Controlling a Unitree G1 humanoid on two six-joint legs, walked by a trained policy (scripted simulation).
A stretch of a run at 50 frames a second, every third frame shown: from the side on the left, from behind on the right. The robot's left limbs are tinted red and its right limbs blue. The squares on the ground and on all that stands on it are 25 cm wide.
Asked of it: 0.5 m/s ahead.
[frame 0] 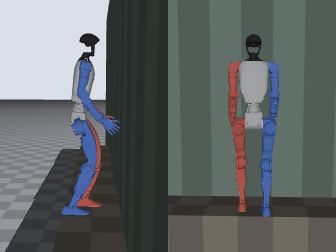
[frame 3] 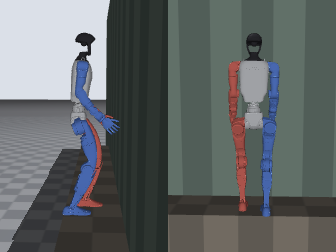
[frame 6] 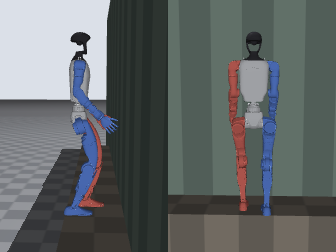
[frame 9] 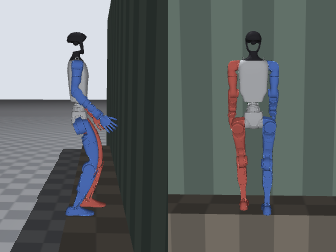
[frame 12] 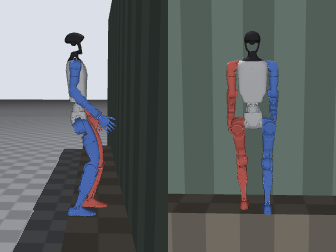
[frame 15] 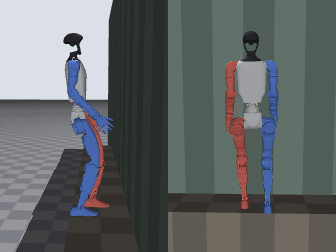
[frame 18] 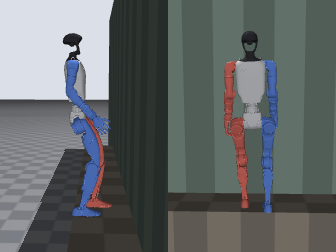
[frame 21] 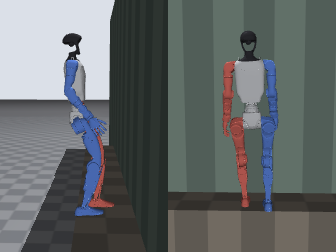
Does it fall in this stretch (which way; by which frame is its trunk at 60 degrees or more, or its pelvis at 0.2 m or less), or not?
no
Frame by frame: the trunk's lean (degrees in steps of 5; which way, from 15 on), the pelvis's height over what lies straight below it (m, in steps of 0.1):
0: 10, 0.8
3: 5, 0.8
6: 0, 0.8
9: 0, 0.8
12: 5, 0.8
15: 5, 0.8
18: 5, 0.8
21: 5, 0.8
